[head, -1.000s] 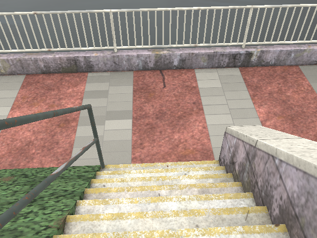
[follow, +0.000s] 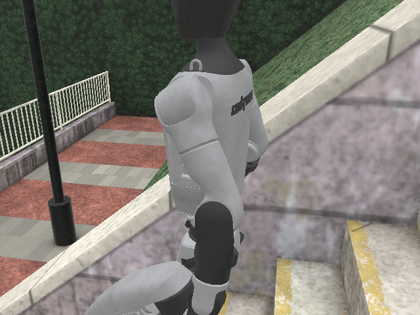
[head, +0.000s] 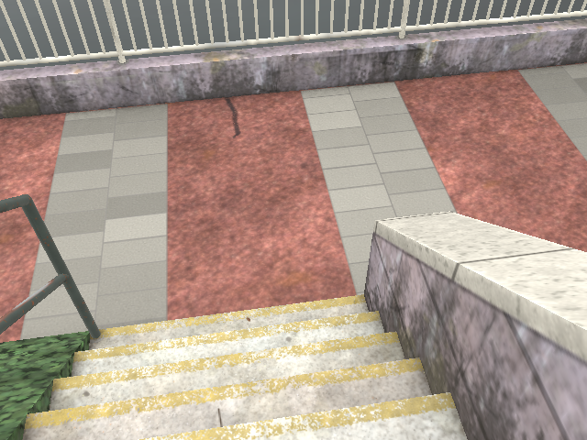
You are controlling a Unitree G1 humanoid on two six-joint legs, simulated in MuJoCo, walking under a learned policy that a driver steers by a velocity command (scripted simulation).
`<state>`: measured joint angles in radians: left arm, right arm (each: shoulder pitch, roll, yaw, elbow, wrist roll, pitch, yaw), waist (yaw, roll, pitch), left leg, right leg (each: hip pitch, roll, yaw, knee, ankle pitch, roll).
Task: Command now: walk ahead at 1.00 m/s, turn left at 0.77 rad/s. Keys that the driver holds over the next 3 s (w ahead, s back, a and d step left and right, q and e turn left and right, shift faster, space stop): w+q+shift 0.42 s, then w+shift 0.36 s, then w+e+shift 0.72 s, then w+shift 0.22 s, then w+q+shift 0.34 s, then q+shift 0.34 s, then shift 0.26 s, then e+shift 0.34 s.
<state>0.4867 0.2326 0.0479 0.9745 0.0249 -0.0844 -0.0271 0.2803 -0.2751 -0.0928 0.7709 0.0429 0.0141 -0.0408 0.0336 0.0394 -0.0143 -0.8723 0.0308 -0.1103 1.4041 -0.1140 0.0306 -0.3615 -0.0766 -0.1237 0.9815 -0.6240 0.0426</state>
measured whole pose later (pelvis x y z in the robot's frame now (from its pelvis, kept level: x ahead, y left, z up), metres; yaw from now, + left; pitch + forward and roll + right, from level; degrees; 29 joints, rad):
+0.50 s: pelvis +0.34 +0.03 -0.29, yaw +28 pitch -2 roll +3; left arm 0.05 0.19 0.04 0.57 0.01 -0.11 -0.01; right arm 0.45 -0.13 -0.04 0.89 0.05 -0.02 -0.08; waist -0.03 -0.07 -0.01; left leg -0.34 -0.31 -0.22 1.53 -0.79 0.10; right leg -0.40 -0.02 0.19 0.65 0.41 0.01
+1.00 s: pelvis +0.60 +0.23 -0.54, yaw +28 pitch +0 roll -3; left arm 0.51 0.16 0.04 0.95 -0.03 -0.05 0.02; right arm 0.19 -0.21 -0.04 0.69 -0.01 -0.08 0.06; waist 0.04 0.05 -0.04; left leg -0.36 0.09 -0.02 0.59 -0.25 -0.02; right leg -0.40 0.09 0.23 1.92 -0.76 -0.05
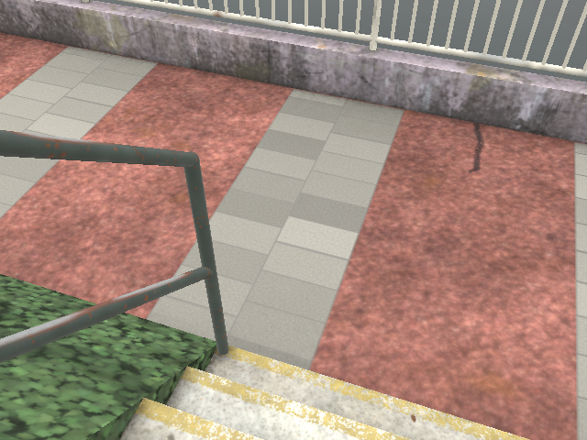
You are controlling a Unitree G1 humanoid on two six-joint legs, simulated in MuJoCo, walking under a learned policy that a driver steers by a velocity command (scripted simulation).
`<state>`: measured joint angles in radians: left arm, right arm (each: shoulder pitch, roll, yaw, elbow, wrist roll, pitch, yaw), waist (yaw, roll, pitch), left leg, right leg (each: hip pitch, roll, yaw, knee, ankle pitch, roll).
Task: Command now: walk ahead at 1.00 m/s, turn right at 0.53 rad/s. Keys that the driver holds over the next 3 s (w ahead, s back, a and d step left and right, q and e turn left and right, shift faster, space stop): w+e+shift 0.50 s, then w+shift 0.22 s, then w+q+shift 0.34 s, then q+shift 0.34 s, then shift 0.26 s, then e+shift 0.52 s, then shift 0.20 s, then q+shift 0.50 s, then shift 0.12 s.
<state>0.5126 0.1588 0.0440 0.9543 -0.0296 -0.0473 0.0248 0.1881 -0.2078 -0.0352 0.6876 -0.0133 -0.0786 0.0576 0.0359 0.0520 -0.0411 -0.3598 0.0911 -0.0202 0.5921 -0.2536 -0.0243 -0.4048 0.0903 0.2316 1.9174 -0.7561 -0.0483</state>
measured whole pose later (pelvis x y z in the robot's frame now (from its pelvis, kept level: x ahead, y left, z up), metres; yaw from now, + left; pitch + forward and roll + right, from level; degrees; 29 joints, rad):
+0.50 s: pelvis +0.30 -0.06 -0.23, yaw -26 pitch +0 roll +0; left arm 0.52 0.22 0.06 0.88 -0.01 -0.01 -0.01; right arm 0.03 -0.20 -0.06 0.66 0.00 -0.11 -0.04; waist 0.09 -0.01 0.02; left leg -0.84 0.07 -0.12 1.81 -0.43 -0.03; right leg -0.35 0.17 0.09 0.92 -0.42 -0.21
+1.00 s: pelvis +0.58 -0.19 -0.50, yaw -29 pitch -1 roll +4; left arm -0.01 0.15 0.01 0.55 -0.01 -0.05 -0.03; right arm 0.71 -0.08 -0.01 0.97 0.05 -0.03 -0.08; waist -0.17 -0.08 -0.04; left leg -0.19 -0.16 -0.19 1.11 -0.88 0.03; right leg -0.71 -0.06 0.24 0.77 0.39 0.03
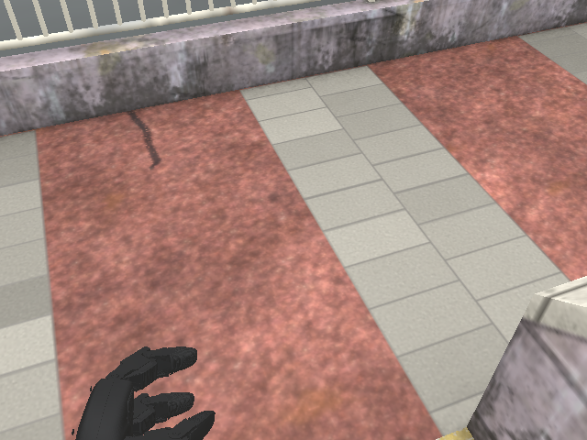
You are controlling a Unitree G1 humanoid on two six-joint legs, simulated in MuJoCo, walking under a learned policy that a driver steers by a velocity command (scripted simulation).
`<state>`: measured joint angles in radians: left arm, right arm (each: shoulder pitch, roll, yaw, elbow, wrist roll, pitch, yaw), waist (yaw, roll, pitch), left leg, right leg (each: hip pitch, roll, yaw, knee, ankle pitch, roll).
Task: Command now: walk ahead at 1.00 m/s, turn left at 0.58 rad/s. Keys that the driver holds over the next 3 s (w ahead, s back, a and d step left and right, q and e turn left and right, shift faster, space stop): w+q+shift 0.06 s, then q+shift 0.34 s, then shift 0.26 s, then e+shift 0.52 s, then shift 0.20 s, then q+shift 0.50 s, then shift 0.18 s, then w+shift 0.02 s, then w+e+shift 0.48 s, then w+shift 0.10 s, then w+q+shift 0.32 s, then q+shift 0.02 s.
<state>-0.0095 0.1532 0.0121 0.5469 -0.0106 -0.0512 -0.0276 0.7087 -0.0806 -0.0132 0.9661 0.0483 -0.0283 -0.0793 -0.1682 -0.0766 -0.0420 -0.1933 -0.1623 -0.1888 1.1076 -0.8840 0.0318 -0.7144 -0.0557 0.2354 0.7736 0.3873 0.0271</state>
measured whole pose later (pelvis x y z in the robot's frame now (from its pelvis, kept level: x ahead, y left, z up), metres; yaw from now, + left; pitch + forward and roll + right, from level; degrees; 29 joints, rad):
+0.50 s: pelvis +0.25 -0.03 -0.18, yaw +24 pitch -1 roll -3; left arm 0.48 0.18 0.01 0.85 0.00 -0.01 0.09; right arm 0.03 -0.26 -0.06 0.55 0.02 0.05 0.08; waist 0.09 0.06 0.00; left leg -0.72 0.02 -0.12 0.72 0.54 0.00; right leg -0.17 -0.09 -0.24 0.99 -0.77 0.05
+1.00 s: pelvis +0.37 +0.01 -0.32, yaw +20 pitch -1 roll -1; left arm 0.14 0.22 0.03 0.59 -0.01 0.11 0.05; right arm 0.24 -0.21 0.02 0.76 -0.03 0.06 -0.07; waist -0.01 -0.02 0.02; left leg -0.38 0.12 0.11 0.76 -0.37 0.01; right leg -0.77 0.01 0.04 1.46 -0.16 0.12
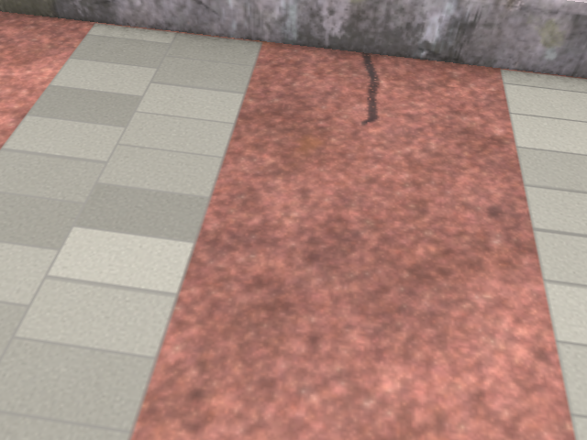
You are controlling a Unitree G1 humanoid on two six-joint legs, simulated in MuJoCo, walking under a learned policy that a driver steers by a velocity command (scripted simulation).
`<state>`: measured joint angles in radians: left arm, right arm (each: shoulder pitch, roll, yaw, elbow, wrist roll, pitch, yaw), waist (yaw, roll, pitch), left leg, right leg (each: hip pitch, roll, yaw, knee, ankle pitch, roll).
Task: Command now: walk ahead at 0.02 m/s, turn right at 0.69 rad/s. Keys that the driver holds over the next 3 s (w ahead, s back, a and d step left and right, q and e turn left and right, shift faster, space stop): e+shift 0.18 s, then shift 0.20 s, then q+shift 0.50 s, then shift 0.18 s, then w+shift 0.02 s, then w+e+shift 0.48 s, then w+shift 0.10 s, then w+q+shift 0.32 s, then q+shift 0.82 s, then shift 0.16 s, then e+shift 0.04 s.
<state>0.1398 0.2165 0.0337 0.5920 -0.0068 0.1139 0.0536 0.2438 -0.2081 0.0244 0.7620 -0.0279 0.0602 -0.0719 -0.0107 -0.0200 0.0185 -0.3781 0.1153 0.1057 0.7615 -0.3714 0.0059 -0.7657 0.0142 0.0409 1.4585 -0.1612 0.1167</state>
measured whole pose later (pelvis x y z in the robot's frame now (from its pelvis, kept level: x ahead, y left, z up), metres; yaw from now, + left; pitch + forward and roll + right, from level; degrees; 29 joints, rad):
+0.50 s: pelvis +0.04 -0.05 +0.00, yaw -17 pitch +0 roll +3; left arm 0.19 0.13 -0.06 0.66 0.01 0.05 0.07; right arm 0.17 -0.21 -0.05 0.69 0.02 0.09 -0.03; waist -0.02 0.09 -0.01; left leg -0.72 -0.10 -0.22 1.51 -0.10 -0.12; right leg -0.33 0.09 0.15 0.78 -0.44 -0.07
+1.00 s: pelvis +0.06 +0.00 +0.02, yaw +7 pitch +3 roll -3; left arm 0.06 0.29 0.07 0.59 0.01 0.07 0.05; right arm 0.21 -0.26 -0.01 0.62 0.01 0.08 -0.04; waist -0.01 -0.04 0.01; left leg -0.31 -0.11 -0.22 0.62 -0.32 0.07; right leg -0.75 0.06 0.10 1.55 -0.24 0.11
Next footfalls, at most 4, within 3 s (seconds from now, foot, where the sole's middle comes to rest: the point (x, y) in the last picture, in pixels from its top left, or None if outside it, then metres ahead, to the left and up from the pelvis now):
0.10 right None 0.04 -0.13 -0.75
0.78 left None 0.08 0.09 -0.75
1.66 right None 0.41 -0.33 -0.95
2.08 left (392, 327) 0.91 -0.31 -0.95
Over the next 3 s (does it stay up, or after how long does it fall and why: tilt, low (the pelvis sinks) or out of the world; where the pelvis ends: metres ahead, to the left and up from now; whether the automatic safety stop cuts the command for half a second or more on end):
stays up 0.94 -0.41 -0.18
